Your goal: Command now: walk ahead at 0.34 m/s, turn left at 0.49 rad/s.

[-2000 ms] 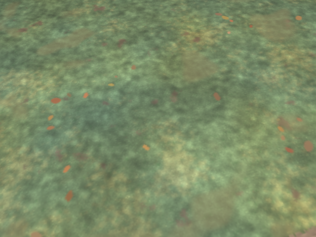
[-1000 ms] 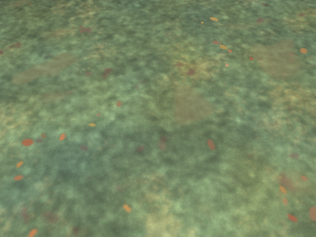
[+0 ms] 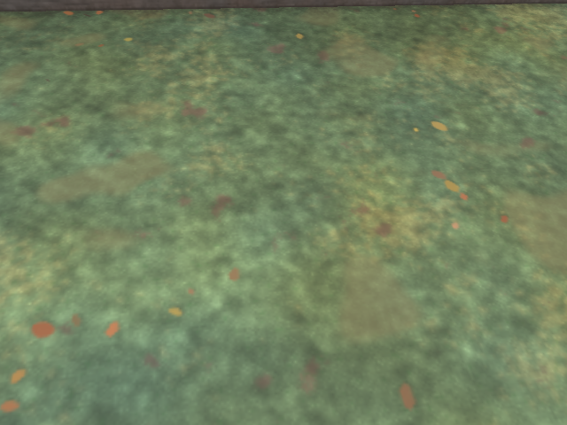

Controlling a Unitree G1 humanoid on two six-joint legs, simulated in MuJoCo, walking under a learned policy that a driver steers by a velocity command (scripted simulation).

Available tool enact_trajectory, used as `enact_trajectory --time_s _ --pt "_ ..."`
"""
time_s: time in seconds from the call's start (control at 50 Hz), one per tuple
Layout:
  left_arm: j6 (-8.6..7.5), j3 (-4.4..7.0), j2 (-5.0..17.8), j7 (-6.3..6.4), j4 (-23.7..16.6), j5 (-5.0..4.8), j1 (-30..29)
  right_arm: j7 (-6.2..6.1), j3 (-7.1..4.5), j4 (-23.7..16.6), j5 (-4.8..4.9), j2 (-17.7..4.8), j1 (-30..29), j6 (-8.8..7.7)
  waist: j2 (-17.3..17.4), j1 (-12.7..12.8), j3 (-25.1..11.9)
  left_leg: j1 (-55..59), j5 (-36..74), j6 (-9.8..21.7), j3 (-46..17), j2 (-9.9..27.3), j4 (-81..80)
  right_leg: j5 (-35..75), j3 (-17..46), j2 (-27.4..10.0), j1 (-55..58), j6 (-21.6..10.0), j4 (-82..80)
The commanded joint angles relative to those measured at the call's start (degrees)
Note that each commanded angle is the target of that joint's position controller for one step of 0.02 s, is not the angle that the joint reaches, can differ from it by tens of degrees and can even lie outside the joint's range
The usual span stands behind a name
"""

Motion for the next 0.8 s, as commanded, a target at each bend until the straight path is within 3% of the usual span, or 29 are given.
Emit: enact_trajectory --time_s 0.02,0.04,0.06,0.08,0.1,0.12,0.14,0.18,0.32,0.4,0.44,0.46,0.48,0.5,0.52,0.54,0.56,0.58,0.6,0.62,0.68,0.74,0.8 --pt "-0.06 0.81 4.5 -1.27 -5.6 0.95 -9.2 0.13 -1.63 3.5 -0.45 -4.4 17.7 -0.27 9.4 -8.4 2.4 18.6 -6.5 2.5 -5.0 -0.1 -14.9 -28.8 1.5 -4.3 -20.7 -2.6 7.8" --pt "0.32 -1.02 -1.5 -1.88 -8.3 1.01 -11.3 -0.53 -2.16 1.8 -1.01 -9.7 18.0 -0.96 21.3 -7.8 4.7 17.9 -25.3 7.3 -34.0 15.9 -26.7 -24.3 0.4 3.2 -33.3 0.4 27.0" --pt "-0.28 -1.12 -0.1 -2.23 -11.7 1.4 -15.2 -1.69 -1.92 0.0 -0.73 -10.3 13.3 -0.96 14.9 -5.5 8.8 9.8 -31.8 10.8 -45.8 18.6 -36.1 -15.5 10.5 3.2 -36.1 0.7 30.2" --pt "-1.17 -0.57 3.2 -2.75 -11.9 0.55 -14.3 -2.47 -2.1 -1.3 -0.37 -10.9 8.7 -1.12 11.2 -2.2 11.3 6.3 -27.3 10.5 -42.2 18.0 -36.2 -8.2 12.2 0.8 -34.6 1.0 30.3" --pt "-1.99 -0.15 5.2 -3.18 -10.2 0.3 -11.6 -2.42 -2.18 -2.3 0.17 -10.7 6.2 -1.75 8.3 -0.7 10.3 7.5 -15.9 8.7 -35.4 14.7 -34.5 -2.9 12.5 0.1 -31.8 1.4 28.3" --pt "-2.41 -0.04 5.3 -3.25 -8.7 0.85 -9.6 -2.22 -2.27 -2.7 0.52 -10.5 5.5 -2.44 7.2 -0.2 8.2 10.0 -5.4 7.3 -30.0 11.8 -33.0 -0.3 12.2 0.1 -29.4 1.7 26.6" --pt "-2.47 -0.06 5.0 -3.38 -8.0 1.4 -8.8 -2.12 -1.91 -2.4 0.59 -8.9 6.5 -3.2 6.4 -0.4 6.4 11.9 2.8 6.6 -26.3 9.9 -31.7 2.2 11.8 0.4 -27.8 1.8 26.4" --pt "-1.99 -0.4 3.3 -3.46 -8.9 1.18 -9.9 -1.79 -1.59 -1.0 0.94 -7.4 10.6 -4.26 6.1 -0.9 4.1 16.0 12.9 6.3 -23.6 8.8 -29.6 4.5 11.6 1.2 -28.4 1.9 25.7" --pt "-1.76 -1.58 1.9 -3.59 -15.1 0.49 -21.9 -2.17 -2.01 -0.1 0.45 -7.6 17.2 -4.38 7.8 -4.9 5.3 18.7 27.3 7.3 -23.0 7.8 -25.9 8.0 10.7 2.6 -31.0 3.6 16.4" --pt "-2.52 -2.34 1.4 -4.06 -17.7 0.17 -24.7 -2.66 -1.9 0.5 0.22 -7.7 17.8 -4.57 8.9 -5.6 5.7 18.8 37.4 5.7 -21.7 8.3 -24.0 9.4 8.8 3.6 -24.1 1.1 8.3" --pt "-2.93 -1.97 2.5 -3.61 -16.8 0.03 -19.1 -2.78 -1.96 0.1 0.28 -8.7 14.7 -4.91 9.3 -2.4 4.4 16.6 47.0 3.5 -20.3 8.3 -21.4 8.5 8.3 5.2 -13.4 -1.4 4.5" --pt "-3.14 -1.29 4.0 -2.98 -15.1 -0.04 -13.5 -2.72 -2.19 0.0 0.25 -9.7 13.8 -5.12 9.2 -0.1 1.7 16.6 56.7 2.4 -19.3 7.7 -16.1 6.3 7.6 7.0 -6.2 -2.5 3.8" --pt "-3.53 -0.56 5.3 -2.2 -12.6 -0.23 -4.8 -2.45 -2.3 0.1 0.27 -10.3 12.9 -5.27 7.5 3.9 -2.8 16.0 60.7 1.3 -16.9 5.6 -6.3 7.3 7.2 7.7 3.6 -3.9 0.8" --pt "-4.1 0.28 7.7 -1.31 -10.7 0.57 4.3 -2.13 -2.05 -0.5 0.4 -9.2 12.6 -5.5 5.3 7.6 -8.3 8.2 50.1 0.5 -15.6 3.0 6.8 3.7 13.7 1.5 16.8 -5.8 0.3" --pt "-4.13 1.4 13.2 -0.82 -10.3 2.13 11.1 -1.74 -0.93 -2.0 1.88 -3.7 16.9 -5.7 -6.2 6.7 -16.7 -6.0 21.3 -1.4 -11.4 -4.2 26.0 -9.1 37.6 -14.3 30.7 -10.3 -2.4" --pt "-3.26 1.7 13.3 -1.55 -8.8 1.08 9.4 -1.72 -1.45 -1.5 1.71 -5.7 19.7 -5.58 -13.2 3.9 -17.0 -14.9 -3.8 -1.3 -11.4 -8.7 36.2 -10.6 58.5 -19.8 29.6 -14.6 -12.8" --pt "-3.06 0.79 8.7 -1.88 -10.2 0.16 2.4 -1.91 -1.61 -1.5 0.26 -7.3 15.8 -5.11 -5.2 1.3 -6.4 -18.8 0.5 -0.7 -11.8 -4.1 39.5 -15.5 52.1 -18.2 20.4 -14.4 -13.6" --pt "-3.45 -0.24 4.2 -2.13 -10.9 -0.16 -1.4 -1.41 -1.26 -2.3 -0.38 -6.8 10.0 -5.17 1.3 1.5 -0.7 -18.4 4.9 -0.6 -11.0 -1.8 36.8 -11.6 42.5 -15.2 12.4 -13.5 -14.2" --pt "-3.85 -0.82 2.7 -2.14 -10.4 0.28 -2.3 -1.01 -1.05 -3.1 -0.37 -5.6 7.7 -5.11 1.6 0.5 1.7 -17.1 6.6 -0.6 -10.5 -0.1 33.4 -5.4 35.9 -12.2 7.9 -12.1 -15.4" --pt "-4.33 -1.22 1.9 -1.99 -9.2 0.27 -1.2 -0.66 -1.06 -3.7 -1.06 -5.6 6.8 -4.7 -0.1 -0.3 2.3 -15.7 7.0 -1.0 -10.1 1.0 30.9 0.8 31.5 -10.3 5.3 -11.4 -16.1" --pt "-5.79 -1.39 2.1 -2.31 -6.5 -0.31 3.1 0.14 -0.58 -3.9 -1.43 -4.0 6.2 -3.56 -1.7 -1.6 1.6 -15.4 7.7 -2.2 -7.6 1.9 27.1 13.4 25.1 -8.7 4.7 -11.7 -17.3" --pt "-6.03 -1.3 3.0 -2.32 -5.0 -0.61 6.0 0.77 0.12 -6.8 -1.47 -3.4 -2.2 -3.32 -1.1 -0.6 3.7 -20.7 13.1 -4.0 -4.6 4.0 19.3 16.4 20.6 -7.7 5.8 -12.0 -20.0" --pt "-5.85 -1.44 3.1 -2.42 -4.0 -0.88 8.0 1.28 1.29 -9.5 -0.93 -1.9 -10.5 -3.56 -1.6 1.1 4.5 -17.5 20.2 -4.9 -1.3 3.5 6.5 21.3 15.4 -4.8 4.9 -10.2 -20.1"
